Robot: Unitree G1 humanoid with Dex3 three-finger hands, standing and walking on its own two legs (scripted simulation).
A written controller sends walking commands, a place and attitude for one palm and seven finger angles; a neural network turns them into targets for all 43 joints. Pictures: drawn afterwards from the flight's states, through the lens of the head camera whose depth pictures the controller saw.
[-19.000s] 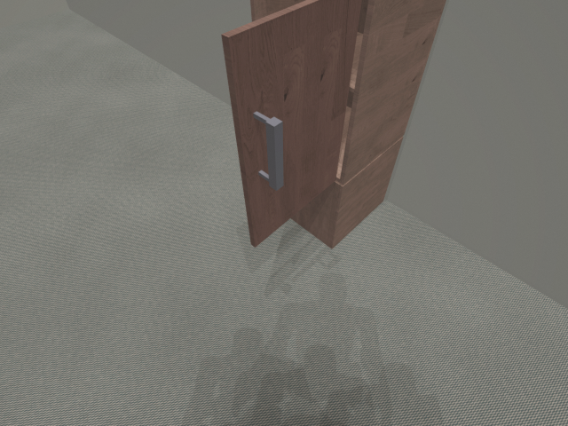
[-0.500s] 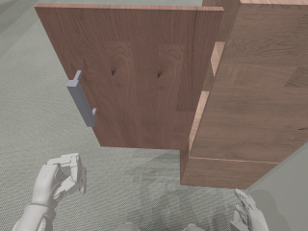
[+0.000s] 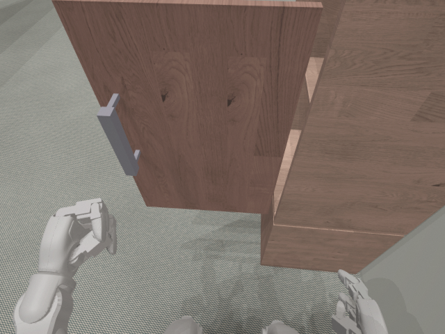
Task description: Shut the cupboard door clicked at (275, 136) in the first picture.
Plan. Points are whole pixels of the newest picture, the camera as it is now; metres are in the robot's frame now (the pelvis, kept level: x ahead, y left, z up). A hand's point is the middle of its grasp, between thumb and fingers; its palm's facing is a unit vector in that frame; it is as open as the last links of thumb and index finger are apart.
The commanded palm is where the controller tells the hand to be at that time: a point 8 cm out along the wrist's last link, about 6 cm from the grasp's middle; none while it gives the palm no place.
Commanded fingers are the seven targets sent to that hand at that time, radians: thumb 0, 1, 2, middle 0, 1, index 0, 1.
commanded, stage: bring the fist close to the handle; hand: left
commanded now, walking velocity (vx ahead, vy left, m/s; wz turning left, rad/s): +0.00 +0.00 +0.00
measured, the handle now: (124, 137) +0.47 +0.24 +0.07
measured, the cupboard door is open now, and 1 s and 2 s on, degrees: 91 91 81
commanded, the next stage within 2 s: push the door shut along its arc in 1.16 s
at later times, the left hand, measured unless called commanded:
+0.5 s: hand (125, 198) +0.32 +0.19 +0.07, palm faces -0.01 -1.00 -0.03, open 3.1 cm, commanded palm +0.31 +0.25 +0.08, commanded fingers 0.00 0.90 0.90 -1.30 -1.50 -1.30 -1.50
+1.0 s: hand (130, 177) +0.37 +0.20 +0.07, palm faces +0.00 -1.00 -0.02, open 3.1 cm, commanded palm +0.34 +0.25 +0.08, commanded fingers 0.00 0.90 0.90 -1.30 -1.50 -1.30 -1.50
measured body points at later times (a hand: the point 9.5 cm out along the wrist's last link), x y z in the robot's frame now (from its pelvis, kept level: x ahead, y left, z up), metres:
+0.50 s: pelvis +0.00 +0.02 +0.01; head +0.06 +0.01 +0.45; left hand +0.32 +0.25 +0.08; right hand +0.15 -0.23 -0.09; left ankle +0.01 +0.13 -0.67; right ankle +0.03 -0.11 -0.67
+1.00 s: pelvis +0.01 +0.01 +0.01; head +0.08 +0.00 +0.46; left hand +0.36 +0.25 +0.08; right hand +0.12 -0.25 -0.09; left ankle +0.01 +0.13 -0.67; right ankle +0.03 -0.11 -0.67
